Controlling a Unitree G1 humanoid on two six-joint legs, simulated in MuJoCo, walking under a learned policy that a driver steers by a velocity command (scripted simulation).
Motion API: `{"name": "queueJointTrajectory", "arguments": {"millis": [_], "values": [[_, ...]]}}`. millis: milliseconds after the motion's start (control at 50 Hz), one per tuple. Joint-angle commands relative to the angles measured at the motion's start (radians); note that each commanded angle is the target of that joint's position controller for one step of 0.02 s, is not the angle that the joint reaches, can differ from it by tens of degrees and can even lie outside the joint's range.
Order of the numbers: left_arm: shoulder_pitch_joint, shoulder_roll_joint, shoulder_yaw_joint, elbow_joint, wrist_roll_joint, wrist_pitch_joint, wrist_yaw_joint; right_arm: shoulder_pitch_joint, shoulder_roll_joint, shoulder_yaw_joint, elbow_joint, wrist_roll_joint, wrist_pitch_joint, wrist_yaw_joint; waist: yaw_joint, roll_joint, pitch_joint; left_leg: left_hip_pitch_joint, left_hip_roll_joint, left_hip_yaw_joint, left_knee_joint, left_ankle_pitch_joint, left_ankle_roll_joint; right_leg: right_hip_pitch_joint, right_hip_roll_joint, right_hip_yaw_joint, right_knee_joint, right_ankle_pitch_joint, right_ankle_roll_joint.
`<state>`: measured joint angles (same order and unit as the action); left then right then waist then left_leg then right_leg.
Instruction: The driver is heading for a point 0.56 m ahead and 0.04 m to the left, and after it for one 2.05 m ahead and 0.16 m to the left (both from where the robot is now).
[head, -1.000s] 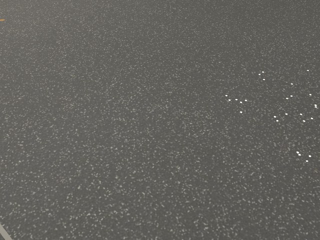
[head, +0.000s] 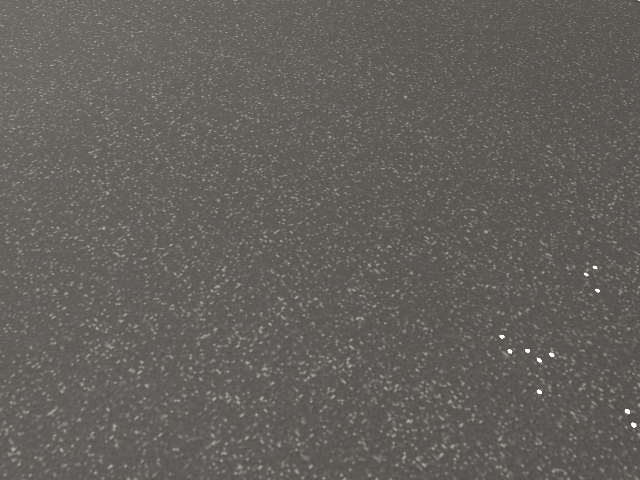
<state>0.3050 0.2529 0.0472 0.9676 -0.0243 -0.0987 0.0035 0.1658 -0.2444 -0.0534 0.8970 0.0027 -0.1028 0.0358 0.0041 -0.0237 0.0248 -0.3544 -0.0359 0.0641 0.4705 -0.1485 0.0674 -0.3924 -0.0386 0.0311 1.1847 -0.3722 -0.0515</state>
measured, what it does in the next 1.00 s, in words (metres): walks ahead, turning left: right foot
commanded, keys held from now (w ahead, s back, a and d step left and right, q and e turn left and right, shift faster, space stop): w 0.40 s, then w+q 0.60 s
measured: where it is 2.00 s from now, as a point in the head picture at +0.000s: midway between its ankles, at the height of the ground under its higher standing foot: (279, 227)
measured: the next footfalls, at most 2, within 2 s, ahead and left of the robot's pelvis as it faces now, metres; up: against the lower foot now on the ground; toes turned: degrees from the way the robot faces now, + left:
right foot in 0.44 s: +0.42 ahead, -0.16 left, +0.00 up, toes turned -2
left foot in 1.02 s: +0.67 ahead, +0.12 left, +0.00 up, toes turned +20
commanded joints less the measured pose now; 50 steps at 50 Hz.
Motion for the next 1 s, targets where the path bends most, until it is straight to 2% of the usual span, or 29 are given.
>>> {"name": "queueJointTrajectory", "arguments": {"millis": [20,40,100,140,220,300,360,380,400,420,440,460,480,500,520,540,560,600,660,720,780,840,900,920,960,980,1000], "values": [[0.026,0.070,0.027,-0.058,0.005,0.002,0.008,0.036,-0.073,-0.012,-0.024,-0.013,-0.014,0.003,0.011,0.094,-0.075,0.203,0.264,-0.314,-0.291,0.119,0.164,-0.190,-0.109,0.047,-0.012,0.107,-0.004],[0.032,0.055,0.027,-0.057,0.006,0.012,0.010,0.053,-0.082,-0.014,-0.012,-0.009,-0.016,0.000,0.018,0.094,-0.062,0.179,0.257,-0.283,-0.311,0.145,0.172,-0.189,-0.114,0.038,-0.039,0.116,0.002],[-0.067,0.062,0.033,-0.094,0.017,0.023,0.015,0.102,-0.126,-0.024,0.011,-0.008,-0.015,-0.018,0.006,0.070,-0.013,0.184,0.258,-0.232,-0.348,0.201,0.180,-0.289,-0.125,0.029,-0.166,0.230,0.031],[-0.136,0.057,0.033,-0.116,0.021,0.021,0.012,0.135,-0.129,-0.023,0.024,-0.005,-0.007,-0.030,-0.011,0.068,0.000,0.215,0.247,-0.201,-0.354,0.219,0.165,-0.332,-0.121,0.023,-0.275,0.332,0.043],[-0.268,0.035,0.022,-0.151,0.015,0.012,-0.002,0.194,-0.137,-0.021,0.046,0.005,0.000,-0.039,-0.053,0.077,0.026,0.246,0.217,-0.137,-0.362,0.196,0.131,-0.296,-0.082,-0.014,-0.498,0.482,0.041],[-0.380,0.035,0.013,-0.191,0.005,0.005,-0.023,0.262,-0.144,-0.025,0.083,0.010,0.015,-0.041,-0.089,0.078,0.062,0.363,0.258,-0.137,-0.325,0.189,0.132,-0.319,-0.057,-0.028,-0.610,0.448,0.031],[-0.402,0.051,0.013,-0.215,0.002,-0.006,-0.042,0.266,-0.158,-0.034,0.098,0.014,0.029,-0.048,-0.073,0.094,0.063,0.446,0.301,-0.148,-0.260,0.271,0.117,-0.299,-0.042,-0.030,-0.660,0.351,-0.002],[-0.372,0.066,0.018,-0.211,0.001,-0.009,-0.045,0.252,-0.165,-0.037,0.097,0.015,0.033,-0.049,-0.050,0.104,0.044,0.455,0.305,-0.145,-0.226,0.349,0.107,-0.241,-0.027,-0.041,-0.674,0.318,-0.016],[-0.309,0.089,0.030,-0.196,0.003,-0.011,-0.045,0.228,-0.175,-0.040,0.091,0.016,0.036,-0.050,-0.011,0.119,0.003,0.451,0.295,-0.131,-0.159,0.505,0.094,-0.131,0.004,-0.067,-0.685,0.295,-0.033],[-0.176,0.123,0.051,-0.155,0.007,-0.012,-0.040,0.210,-0.163,-0.035,0.087,0.017,0.040,-0.049,0.059,0.111,-0.073,0.406,0.251,-0.108,-0.006,0.633,0.074,0.068,0.037,-0.088,-0.708,0.310,-0.057],[0.020,0.185,0.075,-0.107,0.017,-0.014,-0.030,0.199,-0.130,-0.020,0.068,0.008,0.040,-0.046,0.136,0.069,-0.208,0.232,0.195,-0.078,0.243,0.518,0.042,0.383,-0.051,0.005,-0.671,0.341,-0.108],[0.155,0.288,0.101,-0.082,0.034,-0.009,-0.023,0.311,-0.014,0.015,0.056,0.004,0.023,-0.037,0.117,-0.159,-0.374,-0.193,0.027,-0.023,0.661,0.051,-0.035,0.807,-0.329,0.435,-0.714,0.213,-0.253],[0.162,0.210,0.076,-0.080,0.029,-0.006,-0.023,0.307,-0.039,0.011,0.075,0.020,-0.001,-0.033,0.125,-0.203,-0.446,-0.316,-0.011,-0.192,0.826,-0.418,-0.027,0.825,-0.395,0.679,-0.854,0.141,-0.276],[0.078,0.155,0.057,-0.090,0.023,-0.009,-0.021,0.216,-0.136,-0.018,0.050,0.050,-0.010,-0.033,0.114,-0.144,-0.282,-0.395,0.047,-0.214,0.887,-0.372,-0.009,0.687,-0.361,0.527,-0.874,0.110,-0.215],[-0.015,0.119,0.045,-0.109,0.022,-0.010,-0.019,0.155,-0.142,-0.021,0.032,0.054,-0.010,-0.038,0.080,-0.089,-0.179,-0.384,0.106,-0.181,0.852,-0.275,-0.002,0.526,-0.325,0.378,-0.904,0.144,-0.175],[-0.080,0.082,0.034,-0.111,0.025,-0.014,-0.024,0.126,-0.126,-0.026,0.029,0.042,-0.001,-0.046,0.049,-0.047,-0.104,-0.343,0.141,-0.167,0.789,-0.204,-0.004,0.385,-0.283,0.275,-0.951,0.180,-0.149],[-0.117,0.057,0.027,-0.109,0.032,-0.020,-0.026,0.145,-0.109,-0.034,0.037,0.036,0.016,-0.051,0.014,-0.069,-0.067,-0.281,0.171,-0.173,0.738,-0.152,-0.003,0.294,-0.245,0.185,-0.991,0.207,-0.124],[-0.123,0.052,0.029,-0.090,0.040,-0.026,-0.027,0.189,-0.055,-0.032,0.052,0.036,0.046,-0.050,-0.016,-0.078,-0.041,-0.217,0.180,-0.169,0.712,-0.105,-0.006,0.205,-0.215,0.085,-1.039,0.262,-0.121],[-0.094,0.087,0.040,-0.066,0.047,-0.031,-0.011,0.135,-0.055,-0.042,0.024,0.031,0.065,-0.054,-0.022,-0.049,0.002,-0.308,0.179,-0.192,0.643,0.010,-0.018,0.209,-0.216,-0.013,-1.067,0.360,-0.127],[-0.068,0.099,0.042,-0.053,0.048,-0.025,0.006,0.062,-0.055,-0.046,-0.006,0.022,0.060,-0.043,-0.010,-0.036,0.019,-0.370,0.165,-0.195,0.499,0.147,-0.030,0.261,-0.212,-0.085,-1.074,0.407,-0.116],[-0.047,0.116,0.045,-0.048,0.041,-0.018,0.019,-0.032,-0.040,-0.038,-0.040,0.016,0.056,-0.024,0.017,-0.023,0.046,-0.361,0.157,-0.130,0.351,0.232,-0.030,0.296,-0.209,-0.157,-1.084,0.421,-0.100],[0.018,0.130,0.051,-0.027,0.032,-0.003,0.026,-0.134,-0.023,-0.026,-0.089,0.015,0.056,-0.005,0.056,-0.003,0.082,-0.405,0.153,-0.084,0.257,0.215,-0.017,0.400,-0.240,-0.195,-1.061,0.462,-0.098],[0.045,0.148,0.060,-0.018,0.020,0.019,0.027,-0.193,-0.022,-0.021,-0.139,0.020,0.057,0.015,0.064,-0.011,0.095,-0.422,0.135,-0.032,0.204,0.113,0.005,0.505,-0.271,-0.228,-0.994,0.577,-0.092],[0.031,0.158,0.063,-0.022,0.015,0.025,0.028,-0.190,-0.030,-0.024,-0.152,0.021,0.057,0.021,0.049,-0.023,0.084,-0.381,0.117,-0.005,0.189,0.066,0.020,0.514,-0.273,-0.246,-0.954,0.692,-0.082],[0.001,0.192,0.072,-0.037,0.007,0.035,0.033,-0.131,-0.068,-0.042,-0.161,0.023,0.061,0.027,-0.005,-0.068,0.016,-0.226,0.046,0.062,0.193,-0.035,0.056,0.521,-0.270,-0.273,-0.812,1.039,-0.062],[-0.018,0.206,0.075,-0.043,0.005,0.042,0.034,-0.034,-0.104,-0.060,-0.146,0.027,0.062,0.026,-0.063,-0.081,-0.041,-0.095,0.004,0.082,0.183,-0.067,0.082,0.503,-0.259,-0.283,-0.669,1.157,-0.049],[-0.044,0.207,0.072,-0.052,0.000,0.046,0.034,0.125,-0.161,-0.093,-0.108,0.029,0.062,0.017,-0.151,-0.061,-0.125,0.143,-0.037,0.075,0.097,0.004,0.121,0.416,-0.219,-0.299,-0.454,1.108,-0.015]]}}
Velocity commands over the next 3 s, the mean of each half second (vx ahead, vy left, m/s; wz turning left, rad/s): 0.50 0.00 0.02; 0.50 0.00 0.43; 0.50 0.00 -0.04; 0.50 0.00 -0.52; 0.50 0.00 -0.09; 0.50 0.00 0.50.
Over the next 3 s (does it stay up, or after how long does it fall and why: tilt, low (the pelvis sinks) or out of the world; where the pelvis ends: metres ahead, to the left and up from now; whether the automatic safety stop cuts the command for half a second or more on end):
stays up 1.61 0.12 -0.02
